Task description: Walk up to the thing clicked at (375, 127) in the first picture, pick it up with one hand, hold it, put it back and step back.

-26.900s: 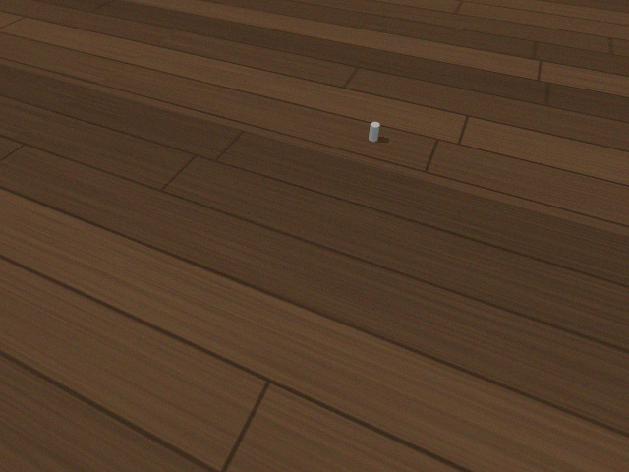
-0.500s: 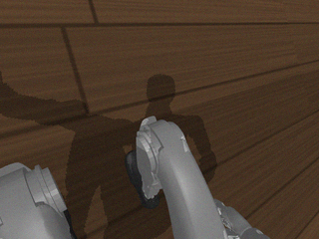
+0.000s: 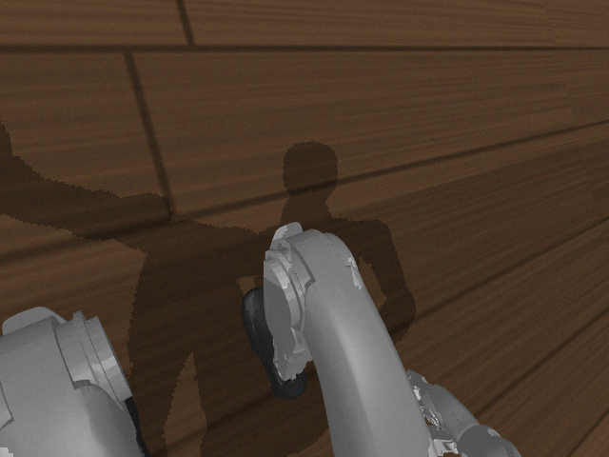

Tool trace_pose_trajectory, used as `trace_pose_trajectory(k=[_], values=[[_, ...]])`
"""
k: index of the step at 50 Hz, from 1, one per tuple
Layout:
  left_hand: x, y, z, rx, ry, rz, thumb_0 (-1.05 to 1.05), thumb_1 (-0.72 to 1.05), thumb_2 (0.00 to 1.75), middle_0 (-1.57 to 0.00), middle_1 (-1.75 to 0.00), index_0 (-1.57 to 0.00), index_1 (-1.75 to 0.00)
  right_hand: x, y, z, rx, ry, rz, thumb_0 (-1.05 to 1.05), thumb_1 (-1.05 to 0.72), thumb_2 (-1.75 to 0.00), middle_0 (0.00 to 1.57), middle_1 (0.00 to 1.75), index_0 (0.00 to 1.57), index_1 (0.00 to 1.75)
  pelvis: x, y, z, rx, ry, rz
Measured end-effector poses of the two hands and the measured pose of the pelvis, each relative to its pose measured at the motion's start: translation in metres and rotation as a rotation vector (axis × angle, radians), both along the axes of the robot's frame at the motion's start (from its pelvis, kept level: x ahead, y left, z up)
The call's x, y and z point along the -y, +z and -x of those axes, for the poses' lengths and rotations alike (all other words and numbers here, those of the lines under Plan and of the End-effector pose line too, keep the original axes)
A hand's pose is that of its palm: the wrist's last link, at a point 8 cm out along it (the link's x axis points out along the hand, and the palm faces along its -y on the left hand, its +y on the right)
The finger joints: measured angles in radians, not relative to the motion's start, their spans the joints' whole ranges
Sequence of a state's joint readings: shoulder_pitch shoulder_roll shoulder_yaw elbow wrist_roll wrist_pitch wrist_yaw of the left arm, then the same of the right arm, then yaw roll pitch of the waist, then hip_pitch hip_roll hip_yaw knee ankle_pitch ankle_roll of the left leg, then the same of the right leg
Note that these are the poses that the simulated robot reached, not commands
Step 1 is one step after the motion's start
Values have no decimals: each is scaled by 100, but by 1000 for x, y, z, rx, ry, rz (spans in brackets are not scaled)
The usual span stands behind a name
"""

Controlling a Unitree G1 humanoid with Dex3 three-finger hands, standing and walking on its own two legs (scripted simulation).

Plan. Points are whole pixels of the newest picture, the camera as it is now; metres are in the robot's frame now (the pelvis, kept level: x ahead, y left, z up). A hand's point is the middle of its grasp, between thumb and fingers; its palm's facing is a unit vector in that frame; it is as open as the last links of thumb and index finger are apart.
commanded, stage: open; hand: left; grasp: from above
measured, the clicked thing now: out of the picture +0.49 +0.35 -0.27
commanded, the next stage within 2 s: withdraw in 0.16 s
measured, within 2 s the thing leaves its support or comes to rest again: neither
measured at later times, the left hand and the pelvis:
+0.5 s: hand out of the picture +0.49 +0.36 -0.19, palm faces -0.36 -0.11 -0.93, open 13.2 cm; pelvis +0.00 +0.00 +0.00, yaw +0 degrees
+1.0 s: hand out of the picture +0.47 +0.36 -0.06, palm faces -0.49 -0.13 -0.86, open 13.5 cm; pelvis -0.01 +0.00 +0.06, yaw +5 degrees
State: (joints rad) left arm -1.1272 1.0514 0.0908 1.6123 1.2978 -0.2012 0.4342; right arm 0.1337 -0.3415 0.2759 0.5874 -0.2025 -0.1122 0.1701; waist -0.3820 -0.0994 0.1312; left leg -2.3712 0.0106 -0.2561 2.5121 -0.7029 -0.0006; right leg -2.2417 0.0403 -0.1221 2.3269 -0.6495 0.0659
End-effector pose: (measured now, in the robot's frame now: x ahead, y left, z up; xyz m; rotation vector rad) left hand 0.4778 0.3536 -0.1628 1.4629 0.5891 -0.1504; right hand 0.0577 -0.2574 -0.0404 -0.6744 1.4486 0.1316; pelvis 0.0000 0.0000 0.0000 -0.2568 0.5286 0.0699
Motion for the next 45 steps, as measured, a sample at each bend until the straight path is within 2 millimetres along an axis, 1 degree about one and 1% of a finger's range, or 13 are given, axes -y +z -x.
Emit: trace_pose_trajectory(k=[12, 17, 22, 24, 27, 32, 36, 38, 41, 43, 45], values=[[-1, 0, -2, 13, -9, 5, 1, -16, 84, -31, -97, -34, -94, -1, 2, 4, -16, -5, 5, 0, -90, -90, 20, 30, 21, 30, 0, 0, 0, -1, 0, 1], [0, 0, -3, 16, -9, 4, 0, -21, 87, -27, -98, -30, -95, 0, 2, 5, -16, -9, 7, 0, -90, -90, 20, 30, 21, 30, -1, 0, 0, -1, 0, 2], [-5, 10, -8, 55, 1, -3, 1, -33, 90, -22, -97, -24, -95, 0, 2, 6, -14, -11, 2, 0, -91, -90, 20, 30, 21, 30, 0, 0, 0, -1, 2, 0], [-9, 20, -11, 77, 3, -18, 1, -37, 91, -21, -96, -22, -95, 1, 2, 6, -11, -17, -1, 0, -91, -90, 20, 30, 21, 30, 0, 0, 0, -5, 4, -2], [-15, 43, -15, 120, 5, -44, 1, -42, 93, -19, -96, -20, -96, 2, 0, 4, -4, -35, -14, 0, -92, -90, 20, 30, 21, 30, 0, 3, -1, -22, 8, -5], [-29, 96, -15, 146, 35, -78, 1, -47, 95, -17, -96, -16, -97, 3, -3, -9, 26, -77, -43, 0, -92, -90, 20, 30, 21, 30, 0, 13, -3, -58, 21, -19], [-36, 136, -11, 102, 55, -88, 1, -48, 97, -16, -96, -15, -98, 2, 0, -22, 63, -109, -60, 0, -92, -90, 20, 30, 21, 30, -1, 29, -1, -73, 36, -31], [-35, 151, -8, 70, 60, -78, 0, -48, 97, -16, -97, -15, -98, 1, 3, -28, 77, -117, -63, 0, -92, -90, 20, 30, 21, 30, -2, 37, 1, -76, 43, -37], [-31, 167, -5, 21, 51, -49, 0, -48, 97, -16, -96, -15, -98, 2, 11, -32, 90, -121, -55, 0, -92, -90, 20, 30, 21, 30, -1, 49, 5, -77, 52, -44], [-27, 172, -4, -6, 33, -27, 0, -47, 97, -16, -96, -15, -98, 4, 17, -32, 92, -121, -39, 0, -92, -90, 20, 30, 21, 30, -1, 55, 8, -75, 55, -48], [-21, 173, -3, -26, 9, -4, 0, -46, 96, -17, -95, -16, -97, 7, 22, -29, 89, -120, -17, 0, -92, -90, 20, 30, 21, 30, 0, 59, 10, -74, 58, -49]])
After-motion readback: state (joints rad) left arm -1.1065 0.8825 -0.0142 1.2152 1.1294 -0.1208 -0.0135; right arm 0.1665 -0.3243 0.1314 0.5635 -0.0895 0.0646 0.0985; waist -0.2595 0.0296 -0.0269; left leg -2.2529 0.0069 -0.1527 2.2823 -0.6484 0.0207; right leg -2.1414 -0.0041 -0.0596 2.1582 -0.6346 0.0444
